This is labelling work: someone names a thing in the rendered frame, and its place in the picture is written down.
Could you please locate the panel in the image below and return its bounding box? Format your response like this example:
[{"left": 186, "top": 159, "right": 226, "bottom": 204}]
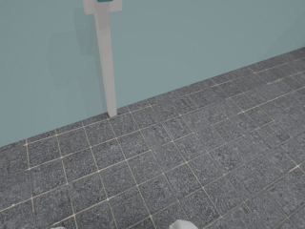
[{"left": 82, "top": 0, "right": 123, "bottom": 117}]

